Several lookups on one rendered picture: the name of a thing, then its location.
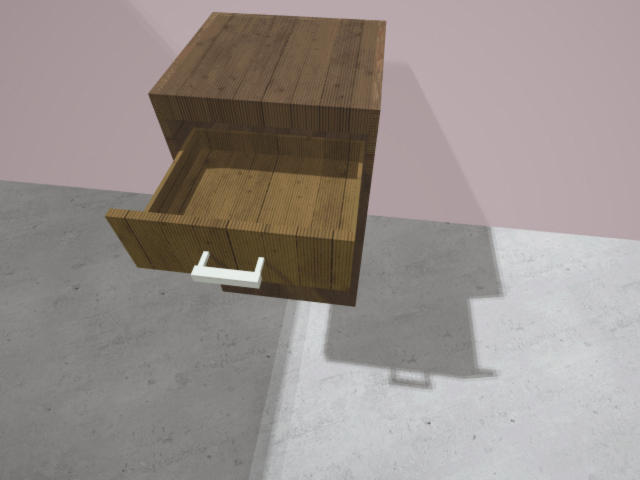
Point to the drawer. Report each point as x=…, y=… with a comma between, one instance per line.
x=239, y=195

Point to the cabinet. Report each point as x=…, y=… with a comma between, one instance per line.
x=292, y=75

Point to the handle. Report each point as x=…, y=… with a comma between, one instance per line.
x=231, y=277

